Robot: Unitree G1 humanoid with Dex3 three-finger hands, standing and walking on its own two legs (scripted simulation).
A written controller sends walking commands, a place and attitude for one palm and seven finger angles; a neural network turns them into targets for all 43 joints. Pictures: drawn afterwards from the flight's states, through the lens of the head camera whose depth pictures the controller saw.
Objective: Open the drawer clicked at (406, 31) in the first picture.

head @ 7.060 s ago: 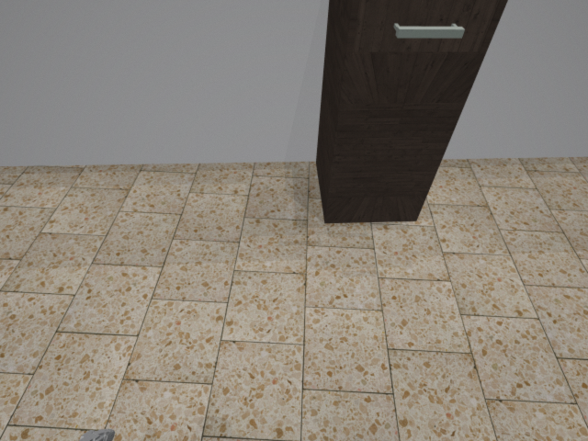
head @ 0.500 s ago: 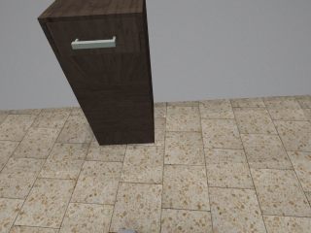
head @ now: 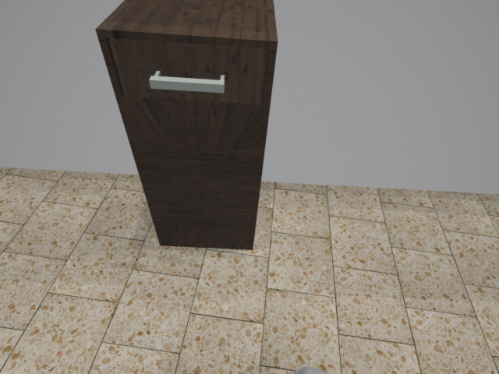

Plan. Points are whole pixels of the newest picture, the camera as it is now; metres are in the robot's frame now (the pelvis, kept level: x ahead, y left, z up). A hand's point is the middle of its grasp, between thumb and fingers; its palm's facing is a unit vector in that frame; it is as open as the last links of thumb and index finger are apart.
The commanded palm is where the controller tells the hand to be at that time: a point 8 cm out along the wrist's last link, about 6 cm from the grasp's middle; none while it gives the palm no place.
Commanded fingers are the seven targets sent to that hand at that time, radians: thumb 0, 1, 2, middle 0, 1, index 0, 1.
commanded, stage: take the last steps up to it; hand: left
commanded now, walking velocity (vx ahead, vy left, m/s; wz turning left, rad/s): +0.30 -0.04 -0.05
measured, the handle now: (189, 80) +0.76 +0.21 +0.09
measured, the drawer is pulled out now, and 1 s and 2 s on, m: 0.00 0.00 0.00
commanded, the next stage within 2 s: come to a stop and stand still in 0.42 s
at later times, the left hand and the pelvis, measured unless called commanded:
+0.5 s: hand (192, 333) +0.23 +0.12 -0.17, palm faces +0.04 -0.97 -0.23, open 7.2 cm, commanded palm none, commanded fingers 0.00 0.90 0.90 -0.20 -0.30 -0.20 -0.30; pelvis +0.16 -0.06 -0.01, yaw +0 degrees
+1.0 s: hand (187, 347) +0.21 +0.13 -0.18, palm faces +0.02 -0.97 -0.25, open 7.4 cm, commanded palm none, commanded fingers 0.00 0.90 0.90 -0.20 -0.30 -0.20 -0.30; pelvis +0.20 -0.06 -0.01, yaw -3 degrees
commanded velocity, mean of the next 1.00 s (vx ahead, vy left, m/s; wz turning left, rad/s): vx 0.03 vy -0.02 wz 0.00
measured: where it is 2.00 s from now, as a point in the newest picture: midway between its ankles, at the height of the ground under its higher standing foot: outside the picture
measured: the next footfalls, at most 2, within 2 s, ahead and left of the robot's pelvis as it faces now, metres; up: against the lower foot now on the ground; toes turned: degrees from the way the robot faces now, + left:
right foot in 0.26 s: +0.24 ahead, -0.15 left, +0.00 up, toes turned -10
left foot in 0.66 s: +0.31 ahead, +0.08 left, +0.00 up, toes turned +5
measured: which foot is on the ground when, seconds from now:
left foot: down 0.00-0.26, up 0.28-0.64, down 0.66-1.00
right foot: up 0.00-0.24, down 0.26-0.74, up 0.76-1.00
